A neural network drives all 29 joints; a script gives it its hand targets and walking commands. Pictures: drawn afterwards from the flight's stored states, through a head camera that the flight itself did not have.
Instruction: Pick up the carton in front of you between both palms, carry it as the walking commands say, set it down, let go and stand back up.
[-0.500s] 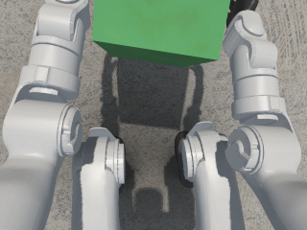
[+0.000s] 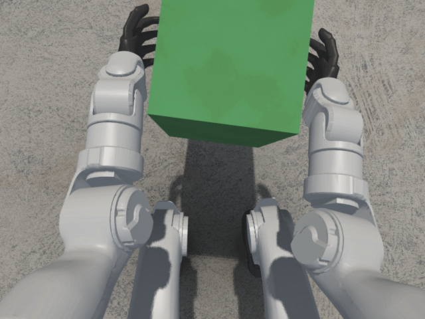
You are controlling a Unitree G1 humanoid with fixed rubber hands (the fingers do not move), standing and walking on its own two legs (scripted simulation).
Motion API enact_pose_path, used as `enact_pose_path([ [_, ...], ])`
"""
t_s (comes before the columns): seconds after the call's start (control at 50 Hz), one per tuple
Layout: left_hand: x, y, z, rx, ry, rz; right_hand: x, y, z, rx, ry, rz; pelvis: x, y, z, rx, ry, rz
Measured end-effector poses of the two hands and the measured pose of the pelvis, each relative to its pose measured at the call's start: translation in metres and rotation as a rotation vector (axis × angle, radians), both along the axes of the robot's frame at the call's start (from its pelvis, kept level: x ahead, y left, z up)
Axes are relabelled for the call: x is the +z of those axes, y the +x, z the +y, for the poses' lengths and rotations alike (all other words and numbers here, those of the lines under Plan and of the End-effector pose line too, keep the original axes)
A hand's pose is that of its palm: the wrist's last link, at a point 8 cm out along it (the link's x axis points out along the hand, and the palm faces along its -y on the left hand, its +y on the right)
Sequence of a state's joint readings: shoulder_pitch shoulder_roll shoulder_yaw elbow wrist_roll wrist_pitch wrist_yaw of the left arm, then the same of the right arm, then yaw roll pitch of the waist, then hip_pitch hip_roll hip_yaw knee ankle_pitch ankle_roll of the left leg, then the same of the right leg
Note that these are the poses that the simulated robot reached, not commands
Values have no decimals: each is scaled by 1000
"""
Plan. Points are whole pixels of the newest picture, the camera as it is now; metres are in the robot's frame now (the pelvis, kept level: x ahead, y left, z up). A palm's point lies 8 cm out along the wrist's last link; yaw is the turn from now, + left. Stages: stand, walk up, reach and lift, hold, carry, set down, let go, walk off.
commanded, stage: reach and lift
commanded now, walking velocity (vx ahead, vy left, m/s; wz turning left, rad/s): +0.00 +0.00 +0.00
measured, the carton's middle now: (224, 82) +0.54 -0.01 -0.13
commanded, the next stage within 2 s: none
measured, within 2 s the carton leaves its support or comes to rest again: neither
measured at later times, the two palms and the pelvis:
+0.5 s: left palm (83, 39) +0.48 +0.14 +0.10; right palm (398, 60) +0.46 -0.16 +0.10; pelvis +0.04 +0.00 +0.13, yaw +1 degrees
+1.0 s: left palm out of the picture +0.42 +0.15 +0.25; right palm out of the picture +0.42 -0.15 +0.25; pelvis +0.09 -0.01 +0.25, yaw +1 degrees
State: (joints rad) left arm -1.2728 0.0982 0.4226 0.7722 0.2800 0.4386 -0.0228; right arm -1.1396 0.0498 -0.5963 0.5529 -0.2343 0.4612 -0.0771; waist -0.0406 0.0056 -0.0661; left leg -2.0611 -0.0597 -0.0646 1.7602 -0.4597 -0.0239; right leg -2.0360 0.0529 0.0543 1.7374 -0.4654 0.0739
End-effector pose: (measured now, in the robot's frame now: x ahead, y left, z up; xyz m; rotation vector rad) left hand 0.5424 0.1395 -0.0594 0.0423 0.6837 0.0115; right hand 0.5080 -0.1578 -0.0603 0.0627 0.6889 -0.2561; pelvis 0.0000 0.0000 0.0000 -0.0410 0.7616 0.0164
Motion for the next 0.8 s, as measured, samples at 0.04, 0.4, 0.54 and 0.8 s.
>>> enact_pose_path([
  [0.04, 10, -4, 2, 11, -5, 1, 11, -1, 2, 8, 0, 0, 8, 4, 0, 1, 2, -1],
  [0.4, 127, -49, 2, 61, -22, 6, 131, -35, 1, 41, 3, 3, 103, 37, 0, 6, 14, -105],
  [0.54, 169, -67, 3, 82, -20, 1, 172, -46, 2, 61, 6, -2, 138, 45, -1, -1, 26, -177],
  [0.8, 247, -100, 5, 114, -22, 9, 250, -69, 3, 96, 4, 7, 208, 71, -7, -2, 37, -355],
])
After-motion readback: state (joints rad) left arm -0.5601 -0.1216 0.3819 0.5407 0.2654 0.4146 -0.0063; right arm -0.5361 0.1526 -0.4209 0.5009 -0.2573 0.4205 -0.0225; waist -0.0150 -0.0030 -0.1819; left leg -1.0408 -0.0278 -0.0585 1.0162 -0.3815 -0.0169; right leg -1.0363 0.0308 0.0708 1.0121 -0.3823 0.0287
